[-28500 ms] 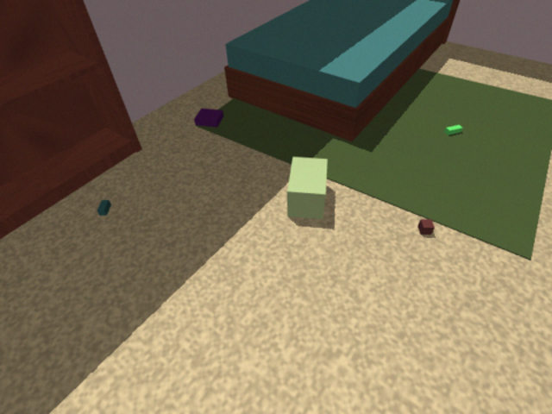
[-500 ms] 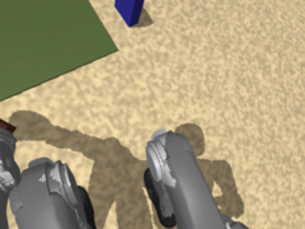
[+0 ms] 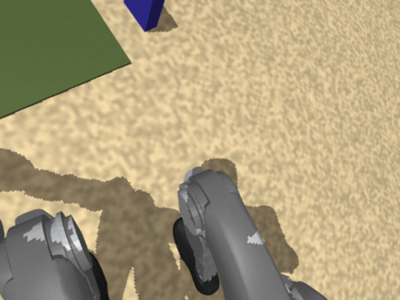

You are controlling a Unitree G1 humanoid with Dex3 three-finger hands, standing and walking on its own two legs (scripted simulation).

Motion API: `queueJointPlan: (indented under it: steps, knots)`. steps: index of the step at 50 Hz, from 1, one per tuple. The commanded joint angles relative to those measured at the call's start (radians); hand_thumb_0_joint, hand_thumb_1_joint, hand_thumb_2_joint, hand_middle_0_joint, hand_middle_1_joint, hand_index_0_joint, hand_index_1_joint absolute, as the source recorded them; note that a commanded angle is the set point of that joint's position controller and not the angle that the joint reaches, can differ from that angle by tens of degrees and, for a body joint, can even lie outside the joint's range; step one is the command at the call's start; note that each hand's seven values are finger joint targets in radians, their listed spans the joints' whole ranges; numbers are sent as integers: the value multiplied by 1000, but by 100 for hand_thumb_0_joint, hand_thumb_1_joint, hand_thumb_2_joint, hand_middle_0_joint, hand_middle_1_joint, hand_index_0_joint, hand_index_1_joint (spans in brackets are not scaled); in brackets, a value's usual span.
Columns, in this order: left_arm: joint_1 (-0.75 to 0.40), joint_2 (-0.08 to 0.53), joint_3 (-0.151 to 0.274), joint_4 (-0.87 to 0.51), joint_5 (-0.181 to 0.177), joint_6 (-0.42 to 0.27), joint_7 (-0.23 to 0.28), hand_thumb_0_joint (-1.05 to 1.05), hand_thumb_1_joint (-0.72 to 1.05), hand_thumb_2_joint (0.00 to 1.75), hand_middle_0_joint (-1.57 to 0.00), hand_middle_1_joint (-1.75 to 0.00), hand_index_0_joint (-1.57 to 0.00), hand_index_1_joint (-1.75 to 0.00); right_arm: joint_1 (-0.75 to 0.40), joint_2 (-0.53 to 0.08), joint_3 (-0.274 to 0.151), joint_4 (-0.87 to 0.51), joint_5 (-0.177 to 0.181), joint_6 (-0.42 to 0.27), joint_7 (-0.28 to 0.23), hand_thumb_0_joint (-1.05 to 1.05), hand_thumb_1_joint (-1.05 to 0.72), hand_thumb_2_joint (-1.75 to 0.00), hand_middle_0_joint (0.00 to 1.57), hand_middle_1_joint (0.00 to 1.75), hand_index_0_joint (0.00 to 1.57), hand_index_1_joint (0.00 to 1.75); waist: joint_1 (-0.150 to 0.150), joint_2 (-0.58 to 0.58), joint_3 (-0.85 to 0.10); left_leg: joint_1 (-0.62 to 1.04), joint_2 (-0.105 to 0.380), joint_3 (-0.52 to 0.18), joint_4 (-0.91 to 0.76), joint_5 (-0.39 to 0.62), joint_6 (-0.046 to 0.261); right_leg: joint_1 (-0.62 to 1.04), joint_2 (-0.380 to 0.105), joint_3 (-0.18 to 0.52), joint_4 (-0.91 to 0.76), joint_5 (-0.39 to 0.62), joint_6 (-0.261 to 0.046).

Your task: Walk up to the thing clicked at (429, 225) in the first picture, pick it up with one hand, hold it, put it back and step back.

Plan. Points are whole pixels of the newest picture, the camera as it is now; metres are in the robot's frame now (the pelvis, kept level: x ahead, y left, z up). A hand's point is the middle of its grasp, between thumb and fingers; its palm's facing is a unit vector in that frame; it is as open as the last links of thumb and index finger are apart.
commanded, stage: rest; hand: left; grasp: from above
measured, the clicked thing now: out of the picture +0.40 +0.35 -0.28
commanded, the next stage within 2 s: open in 0.30 s
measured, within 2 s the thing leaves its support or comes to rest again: neither
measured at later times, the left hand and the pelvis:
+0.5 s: hand out of the picture +0.39 +0.34 -0.23, palm faces -0.22 -0.38 -0.90, open 7.6 cm; pelvis -0.01 +0.00 +0.00, yaw -1 degrees
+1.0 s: hand out of the picture +0.39 +0.35 -0.24, palm faces -0.21 -0.37 -0.90, open 10.7 cm; pelvis -0.01 +0.00 +0.00, yaw -2 degrees
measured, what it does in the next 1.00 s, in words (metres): stands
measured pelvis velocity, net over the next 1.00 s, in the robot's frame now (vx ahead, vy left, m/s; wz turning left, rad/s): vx -0.01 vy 0.00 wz -0.03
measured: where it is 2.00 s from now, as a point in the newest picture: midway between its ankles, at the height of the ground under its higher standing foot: (153, 287)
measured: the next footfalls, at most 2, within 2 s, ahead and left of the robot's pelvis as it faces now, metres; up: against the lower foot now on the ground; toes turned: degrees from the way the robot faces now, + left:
none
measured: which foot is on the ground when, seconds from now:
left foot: down 0.00-1.00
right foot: down 0.00-1.00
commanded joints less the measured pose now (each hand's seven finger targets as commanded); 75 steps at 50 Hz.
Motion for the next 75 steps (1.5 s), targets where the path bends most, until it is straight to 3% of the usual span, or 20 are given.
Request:
queueJointPlan:
  steps: [1,3,4,5,6,8,12,20,25,26,29,32,37,46,55,56,60,62,66,75]
  knots:
    - [-231,263,-21,-91,8,-16,62,0,85,35,-132,-19,-130,-20,199,-308,-62,19,7,-16,4,0,-91,-90,20,30,20,30,-32,412,-613,480,20,104,-214,174,29,299,14,-99,-257,256,-50]
    - [-248,307,9,-80,13,-16,64,0,85,35,-130,-21,-129,-22,234,-320,-59,25,-5,-20,9,0,-91,-90,20,30,20,30,-57,412,-614,479,19,109,-203,199,31,324,13,-98,-256,282,-46]
    - [-263,265,-36,-82,6,-17,56,0,84,33,-130,-20,-129,-21,204,-312,-49,5,-3,-27,13,0,-91,-90,20,30,20,30,-56,401,-602,458,19,108,-191,191,32,309,13,-97,-251,275,-45]
    - [-232,323,18,-54,1,-17,67,0,85,34,-132,-18,-130,-20,222,-328,-54,31,-3,-28,9,0,-91,-90,20,30,20,30,-54,385,-604,452,21,103,-198,180,34,325,16,-100,-259,266,-44]
    - [-244,322,5,-62,9,-15,64,0,86,35,-132,-20,-131,-21,225,-328,-53,19,-4,-28,8,0,-91,-90,20,30,20,30,-62,391,-596,454,18,105,-198,180,34,328,15,-96,-259,267,-43]
    - [-226,341,24,-42,4,-18,69,0,86,34,-131,-20,-130,-21,220,-325,-43,21,-3,-32,8,0,-91,-90,20,30,20,30,-52,387,-594,446,20,101,-205,163,33,339,17,-100,-266,248,-44]
    - [-247,340,-7,-33,6,-18,54,0,87,31,-130,-21,-129,-21,207,-324,-26,4,-8,-40,5,0,-91,-90,20,30,20,30,-79,376,-561,432,18,100,-198,133,35,322,17,-100,-266,220,-42]
    - [-215,371,-15,-17,3,-24,50,0,85,33,-129,-20,-128,-21,191,-337,-9,2,-1,-50,-10,0,-91,-90,20,30,20,30,-77,377,-537,420,21,86,-210,85,33,328,22,-105,-274,175,-43]
    - [-224,373,-38,-24,-1,-20,40,0,45,24,-91,-24,-91,-23,187,-338,2,-6,-1,-53,-10,0,-90,-90,20,30,20,30,-86,380,-508,417,22,78,-215,85,32,316,21,-107,-274,172,-41]
    - [-212,373,-25,-23,-5,-22,45,0,37,27,-87,-27,-87,-26,189,-338,1,-10,1,-53,-11,0,-90,-90,20,30,20,30,-81,375,-520,420,26,74,-218,89,30,333,25,-107,-277,182,-42]
    - [-234,373,-44,-32,2,-25,49,0,27,32,-81,-32,-81,-31,189,-351,0,-2,2,-61,-11,0,-90,-90,20,30,20,30,-95,399,-508,441,28,66,-221,82,27,309,17,-115,-262,186,-41]
    - [-214,388,-23,-29,0,-22,62,0,23,37,-78,-35,-78,-35,189,-345,5,-6,4,-62,-6,0,-90,-90,20,30,20,30,-81,404,-498,438,31,64,-223,85,26,322,16,-116,-267,187,-42]
    - [-236,365,-37,-42,-5,-15,66,0,12,45,-69,-43,-68,-43,198,-350,10,-11,-3,-70,6,0,-89,-90,20,30,20,30,-101,447,-505,495,37,55,-236,131,13,327,13,-134,-254,243,-42]
    - [-220,351,-52,-68,-35,10,57,0,-5,59,-53,-58,-53,-59,203,-353,19,-23,1,-74,17,0,-89,-90,20,30,20,30,-103,439,-527,510,37,64,-216,186,16,378,17,-131,-259,304,-37]
    - [-206,337,-75,-94,-49,26,23,0,-17,68,-43,-68,-42,-68,214,-346,14,-30,13,-69,10,0,-89,-90,20,30,20,30,-95,441,-527,495,35,65,-234,163,16,378,22,-131,-269,275,-45]
    - [-191,334,-71,-87,-55,27,20,0,-18,70,-42,-69,-41,-70,200,-352,6,-24,18,-69,6,0,-89,-90,20,30,20,30,-83,442,-522,493,37,61,-241,149,14,362,22,-132,-267,258,-47]
    - [-214,309,-102,-103,-56,25,13,0,-21,73,-39,-71,-38,-71,210,-348,15,-36,18,-69,5,0,-89,-89,20,30,20,30,-107,422,-519,490,37,53,-231,164,19,359,23,-136,-268,277,-43]
    - [-195,320,-87,-94,-56,22,15,0,-25,76,-37,-71,-36,-72,219,-353,7,-33,20,-68,0,0,-89,-89,20,30,20,30,-96,417,-514,482,36,56,-242,145,19,378,26,-131,-281,258,-44]
    - [-202,315,-103,-98,-58,19,10,0,-29,79,-34,-74,-32,-76,202,-354,8,-35,22,-68,-5,0,-89,-90,20,30,20,30,-97,420,-487,476,35,54,-250,105,18,358,25,-127,-288,213,-46]
    - [-211,306,-110,-104,-53,20,22,0,-35,86,-29,-78,-26,-80,214,-349,16,-37,20,-65,-3,0,-88,-89,20,30,20,30,-97,430,-507,507,39,50,-254,150,13,371,24,-136,-281,262,-45]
